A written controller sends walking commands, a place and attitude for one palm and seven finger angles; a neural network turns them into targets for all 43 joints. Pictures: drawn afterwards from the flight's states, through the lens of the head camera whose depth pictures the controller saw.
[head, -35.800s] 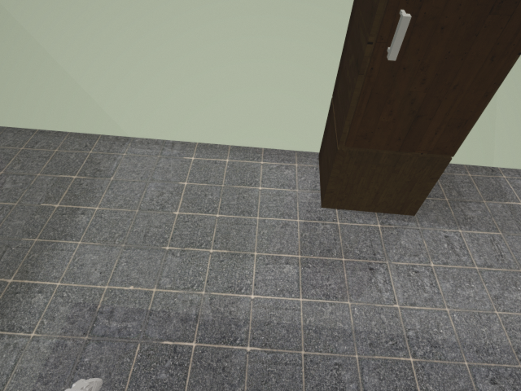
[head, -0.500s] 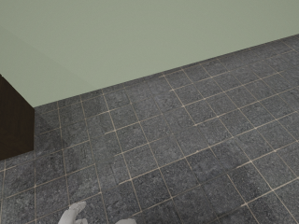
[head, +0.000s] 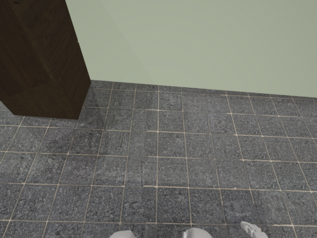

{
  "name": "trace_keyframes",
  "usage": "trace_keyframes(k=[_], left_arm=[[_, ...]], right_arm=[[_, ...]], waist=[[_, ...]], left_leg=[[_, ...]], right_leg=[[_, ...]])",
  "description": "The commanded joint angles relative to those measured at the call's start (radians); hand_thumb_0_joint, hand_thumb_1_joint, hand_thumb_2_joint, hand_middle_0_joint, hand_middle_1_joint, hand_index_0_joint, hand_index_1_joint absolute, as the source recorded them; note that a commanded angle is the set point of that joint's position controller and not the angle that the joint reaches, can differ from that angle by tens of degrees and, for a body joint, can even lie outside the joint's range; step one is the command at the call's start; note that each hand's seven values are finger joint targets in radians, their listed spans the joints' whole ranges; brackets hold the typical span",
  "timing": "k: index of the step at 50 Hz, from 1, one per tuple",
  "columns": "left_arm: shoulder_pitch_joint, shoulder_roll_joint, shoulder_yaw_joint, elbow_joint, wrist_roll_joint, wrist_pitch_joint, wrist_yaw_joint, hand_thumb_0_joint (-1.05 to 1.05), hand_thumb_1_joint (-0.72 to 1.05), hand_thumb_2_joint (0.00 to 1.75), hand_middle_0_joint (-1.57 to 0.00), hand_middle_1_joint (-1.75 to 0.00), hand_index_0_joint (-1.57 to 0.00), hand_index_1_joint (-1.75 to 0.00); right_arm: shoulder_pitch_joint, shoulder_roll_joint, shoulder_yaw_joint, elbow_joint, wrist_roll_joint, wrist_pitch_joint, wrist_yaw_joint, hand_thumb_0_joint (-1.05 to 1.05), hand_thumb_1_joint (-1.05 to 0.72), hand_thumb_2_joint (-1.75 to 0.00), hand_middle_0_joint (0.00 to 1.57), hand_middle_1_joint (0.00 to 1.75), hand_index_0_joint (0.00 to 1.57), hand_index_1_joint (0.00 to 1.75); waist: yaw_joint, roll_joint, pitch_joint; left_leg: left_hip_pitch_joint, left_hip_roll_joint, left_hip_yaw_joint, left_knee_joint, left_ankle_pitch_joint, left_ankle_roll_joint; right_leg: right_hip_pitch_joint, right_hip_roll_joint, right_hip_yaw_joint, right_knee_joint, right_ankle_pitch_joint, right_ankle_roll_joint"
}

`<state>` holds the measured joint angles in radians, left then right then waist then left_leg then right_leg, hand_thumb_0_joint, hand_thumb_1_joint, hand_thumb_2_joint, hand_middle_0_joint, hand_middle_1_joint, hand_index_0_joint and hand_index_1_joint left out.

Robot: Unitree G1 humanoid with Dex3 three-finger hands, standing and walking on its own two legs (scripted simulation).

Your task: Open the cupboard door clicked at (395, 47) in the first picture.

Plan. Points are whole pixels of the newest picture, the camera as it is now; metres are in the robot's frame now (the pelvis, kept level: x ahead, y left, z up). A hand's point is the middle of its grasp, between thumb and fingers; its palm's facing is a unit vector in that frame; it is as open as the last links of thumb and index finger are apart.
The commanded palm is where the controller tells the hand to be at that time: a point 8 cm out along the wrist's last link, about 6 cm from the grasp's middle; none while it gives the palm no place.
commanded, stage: turn to face it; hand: left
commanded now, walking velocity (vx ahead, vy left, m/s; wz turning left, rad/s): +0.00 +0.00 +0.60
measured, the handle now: out of the picture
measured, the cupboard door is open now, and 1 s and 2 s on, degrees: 40 40 40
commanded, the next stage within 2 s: take the last steps up to it in 1.10 s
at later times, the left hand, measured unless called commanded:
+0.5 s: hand out of the picture +0.06 +0.15 -0.14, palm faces +0.29 -0.92 -0.25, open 7.4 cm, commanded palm none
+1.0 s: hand out of the picture -0.04 +0.20 -0.16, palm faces +0.55 -0.80 -0.24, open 7.4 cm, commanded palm none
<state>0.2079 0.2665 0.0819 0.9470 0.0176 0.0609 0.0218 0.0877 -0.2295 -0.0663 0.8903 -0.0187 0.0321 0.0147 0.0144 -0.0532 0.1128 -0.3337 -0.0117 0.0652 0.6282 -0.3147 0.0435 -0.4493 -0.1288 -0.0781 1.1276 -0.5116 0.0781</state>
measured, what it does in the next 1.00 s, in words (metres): steps on the spot, turning left: right foot, then left foot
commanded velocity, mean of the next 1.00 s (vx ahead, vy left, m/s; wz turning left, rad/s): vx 0.00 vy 0.00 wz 0.46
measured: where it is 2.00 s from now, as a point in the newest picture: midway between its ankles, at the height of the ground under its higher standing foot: outside the picture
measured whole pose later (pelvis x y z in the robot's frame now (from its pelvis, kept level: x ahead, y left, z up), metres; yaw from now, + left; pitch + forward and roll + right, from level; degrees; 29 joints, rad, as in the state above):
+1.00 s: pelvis +0.03 -0.01 +0.01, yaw +31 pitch +1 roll +0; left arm 0.21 0.23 0.07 0.97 0.02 0.04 0.02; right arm 0.13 -0.18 -0.03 0.94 -0.02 0.02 -0.01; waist 0.03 -0.02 0.08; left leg -0.22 -0.01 0.04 0.48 -0.27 0.04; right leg -0.46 -0.10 -0.03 1.01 -0.41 0.08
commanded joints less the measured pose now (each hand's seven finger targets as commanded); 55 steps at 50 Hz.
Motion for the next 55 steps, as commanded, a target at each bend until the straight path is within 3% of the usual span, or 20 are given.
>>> trace_keyframes(k=[1, 9, 13, 14, 15, 16, 17, 19, 21, 31, 34, 35, 36, 37, 38, 39, 42, 44, 52, 55], left_arm=[[-0.018, 0.055, 0.016, -0.1, 0.006, -0.03, -0.016, 0.0, 0.9, 0.9, -0.2, -0.3, -0.2, -0.3], [-0.069, 0.028, 0.005, -0.141, -0.001, -0.039, -0.008, 0.0, 0.9, 0.9, -0.2, -0.3, -0.2, -0.3], [0.02, 0.035, 0.01, -0.128, -0.008, -0.055, -0.001, 0.0, 0.9, 0.9, -0.2, -0.3, -0.2, -0.3], [0.063, 0.056, 0.018, -0.118, -0.005, -0.064, 0.003, 0.0, 0.9, 0.9, -0.2, -0.3, -0.2, -0.3], [0.087, 0.136, 0.033, -0.117, 0.01, -0.074, 0.012, 0.0, 0.9, 0.9, -0.2, -0.3, -0.2, -0.3], [0.083, 0.186, 0.036, -0.122, 0.015, -0.073, 0.013, 0.0, 0.9, 0.9, -0.2, -0.3, -0.2, -0.3], [0.053, 0.151, 0.028, -0.123, 0.007, -0.079, 0.018, 0.0, 0.9, 0.9, -0.2, -0.3, -0.2, -0.3], [-0.044, 0.083, 0.006, -0.137, 0.0, -0.076, 0.016, 0.0, 0.9, 0.9, -0.2, -0.3, -0.2, -0.3], [-0.056, 0.061, 0.002, -0.144, 0.002, -0.082, 0.018, 0.0, 0.9, 0.9, -0.2, -0.3, -0.2, -0.3], [0.101, 0.13, 0.028, -0.079, 0.015, -0.077, 0.012, 0.0, 0.9, 0.9, -0.2, -0.3, -0.2, -0.3], [0.079, 0.15, 0.032, -0.069, 0.007, -0.077, 0.004, 0.0, 0.9, 0.9, -0.2, -0.3, -0.2, -0.3], [0.06, 0.137, 0.032, -0.073, -0.001, -0.076, -0.001, 0.0, 0.9, 0.9, -0.2, -0.3, -0.2, -0.3], [0.061, 0.075, 0.022, -0.107, -0.01, -0.072, -0.009, 0.0, 0.9, 0.9, -0.2, -0.3, -0.2, -0.3], [0.002, 0.029, -0.004, -0.145, -0.005, -0.062, -0.004, 0.0, 0.9, 0.9, -0.2, -0.3, -0.2, -0.3], [-0.033, 0.037, -0.002, -0.135, -0.001, -0.045, 0.008, 0.0, 0.9, 0.9, -0.2, -0.3, -0.2, -0.3], [-0.042, 0.029, 0.001, -0.114, -0.004, -0.042, 0.008, 0.0, 0.9, 0.9, -0.2, -0.3, -0.2, -0.3], [0.014, 0.028, 0.005, -0.049, 0.002, -0.032, -0.009, 0.0, 0.9, 0.9, -0.2, -0.3, -0.2, -0.3], [0.04, 0.021, 0.003, -0.034, 0.002, -0.029, -0.011, 0.0, 0.9, 0.9, -0.2, -0.3, -0.2, -0.3], [-0.003, -0.012, -0.011, -0.048, -0.004, -0.039, -0.008, 0.0, 0.9, 0.9, -0.2, -0.3, -0.2, -0.3], [0.066, -0.008, -0.006, -0.027, -0.005, -0.054, -0.004, 0.0, 0.9, 0.9, -0.2, -0.3, -0.2, -0.3]], right_arm=[[0.051, -0.19, -0.037, -0.046, -0.006, -0.02, -0.026, 0.0, -0.9, -0.9, 0.2, 0.3, 0.2, 0.3], [0.091, -0.192, -0.051, -0.034, -0.011, -0.011, -0.022, 0.0, -0.9, -0.9, 0.2, 0.3, 0.2, 0.3], [0.045, -0.177, -0.056, -0.046, -0.004, -0.002, -0.021, 0.0, -0.9, -0.9, 0.2, 0.3, 0.2, 0.3], [0.035, -0.158, -0.055, -0.052, 0.002, -0.003, -0.018, 0.0, -0.9, -0.9, 0.2, 0.3, 0.2, 0.3], [0.056, -0.102, -0.051, -0.063, 0.013, -0.004, -0.011, 0.0, -0.9, -0.9, 0.2, 0.3, 0.2, 0.3], [0.041, -0.081, -0.048, -0.079, 0.01, -0.006, -0.007, 0.0, -0.9, -0.9, 0.2, 0.3, 0.2, 0.3], [0.05, -0.117, -0.054, -0.056, -0.002, 0.005, -0.008, 0.0, -0.9, -0.9, 0.2, 0.3, 0.2, 0.3], [0.048, -0.096, -0.051, -0.021, -0.001, 0.022, 0.003, 0.0, -0.9, -0.9, 0.2, 0.3, 0.2, 0.3], [0.07, -0.069, -0.04, -0.003, 0.001, 0.026, 0.013, 0.0, -0.9, -0.9, 0.2, 0.3, 0.2, 0.3], [-0.047, -0.032, -0.011, -0.024, 0.01, 0.015, 0.018, 0.0, -0.9, -0.9, 0.2, 0.3, 0.2, 0.3], [0.031, -0.059, -0.013, -0.009, 0.005, 0.0, 0.012, 0.0, -0.9, -0.9, 0.2, 0.3, 0.2, 0.3], [0.096, -0.096, -0.023, 0.005, 0.0, -0.008, 0.011, 0.0, -0.9, -0.9, 0.2, 0.3, 0.2, 0.3], [0.165, -0.221, -0.052, 0.014, -0.011, -0.02, 0.004, 0.0, -0.9, -0.9, 0.2, 0.3, 0.2, 0.3], [0.231, -0.28, -0.062, 0.029, -0.002, -0.01, -0.007, 0.0, -0.9, -0.9, 0.2, 0.3, 0.2, 0.3], [0.223, -0.255, -0.054, 0.038, 0.001, -0.012, -0.021, 0.0, -0.9, -0.9, 0.2, 0.3, 0.2, 0.3], [0.173, -0.232, -0.049, 0.021, -0.003, -0.015, -0.034, 0.0, -0.9, -0.9, 0.2, 0.3, 0.2, 0.3], [0.073, -0.157, -0.02, -0.001, -0.006, -0.025, -0.041, 0.0, -0.9, -0.9, 0.2, 0.3, 0.2, 0.3], [0.082, -0.148, -0.014, 0.005, -0.002, -0.031, -0.042, 0.0, -0.9, -0.9, 0.2, 0.3, 0.2, 0.3], [0.108, -0.136, -0.016, 0.032, -0.01, -0.02, -0.038, 0.0, -0.9, -0.9, 0.2, 0.3, 0.2, 0.3], [0.083, -0.125, -0.019, 0.036, -0.005, -0.016, -0.036, 0.0, -0.9, -0.9, 0.2, 0.3, 0.2, 0.3]], waist=[[-0.025, 0.181, -0.148], [-0.043, 0.208, -0.167], [0.002, 0.21, -0.186], [0.028, 0.153, -0.2], [0.037, -0.072, -0.222], [0.045, -0.226, -0.188], [0.026, -0.251, -0.164], [-0.03, -0.107, -0.09], [-0.045, -0.112, -0.12], [0.033, -0.17, -0.132], [-0.018, -0.136, -0.177], [-0.062, -0.064, -0.224], [-0.098, 0.238, -0.29], [-0.124, 0.337, -0.301], [-0.114, 0.265, -0.285], [-0.093, 0.3, -0.248], [-0.027, 0.183, -0.153], [-0.016, 0.18, -0.151], [-0.031, 0.216, -0.132], [0.005, 0.199, -0.143]], left_leg=[[0.147, 0.239, -0.268, -0.299, 0.366, 0.113], [0.156, 0.216, -0.355, -0.243, 0.421, 0.127], [0.035, 0.17, -0.395, -0.166, 0.401, 0.089], [-0.036, 0.127, -0.371, -0.108, 0.316, 0.048], [-0.219, 0.018, -0.258, 0.07, 0.071, -0.021], [-0.294, -0.085, -0.102, 0.331, -0.299, -0.08], [-0.278, -0.018, -0.162, 0.516, -0.298, -0.074], [-0.285, 0.019, -0.139, 0.659, -0.142, -0.093], [-0.27, 0.034, -0.103, 0.629, -0.084, -0.108], [-0.128, 0.022, 0.034, 0.166, -0.155, -0.087], [0.068, -0.016, 0.078, -0.085, 0.002, -0.064], [0.234, 0.026, 0.044, -0.209, 0.171, -0.042], [0.451, 0.291, -0.3, -0.216, 0.564, 0.085], [0.436, 0.446, -0.418, -0.22, 0.894, 0.202], [0.388, 0.427, -0.372, -0.215, 0.845, 0.199], [0.329, 0.375, -0.335, -0.22, 0.771, 0.185], [0.22, 0.271, -0.201, -0.255, 0.675, 0.128], [0.223, 0.253, -0.169, -0.264, 0.696, 0.12], [0.182, 0.249, -0.233, -0.255, 0.56, 0.13], [0.115, 0.221, -0.248, -0.2, 0.473, 0.096]], right_leg=[[-0.095, 0.009, 0.075, 0.029, 0.111, 0.009], [0.008, 0.08, 0.054, -0.278, 0.071, 0.005], [0.24, 0.122, 0.033, -0.558, 0.208, -0.013], [0.357, 0.085, 0.056, -0.704, 0.291, -0.023], [0.519, -0.12, 0.257, -0.814, 0.325, -0.085], [0.465, -0.364, 0.439, -0.844, 0.465, -0.215], [0.357, -0.365, 0.422, -0.841, 0.493, -0.245], [0.299, -0.238, 0.228, -0.8, 0.557, -0.214], [0.337, -0.195, 0.083, -0.767, 0.679, -0.174], [0.435, -0.251, -0.039, -0.673, 0.888, -0.179], [0.379, -0.227, -0.101, -0.543, 0.892, -0.127], [0.28, -0.204, -0.128, -0.401, 0.801, -0.086], [-0.003, -0.066, -0.155, -0.167, 0.264, -0.014], [-0.097, -0.002, -0.043, -0.025, -0.172, -0.009], [-0.116, -0.007, 0.046, 0.026, -0.147, -0.013], [-0.126, -0.009, 0.07, 0.044, -0.09, -0.009], [-0.084, 0.005, 0.067, 0.038, 0.069, -0.003], [-0.063, 0.013, 0.058, -0.005, 0.103, 0.002], [0.071, 0.07, 0.017, -0.33, 0.068, -0.01], [0.222, 0.092, 0.002, -0.543, 0.212, -0.022]])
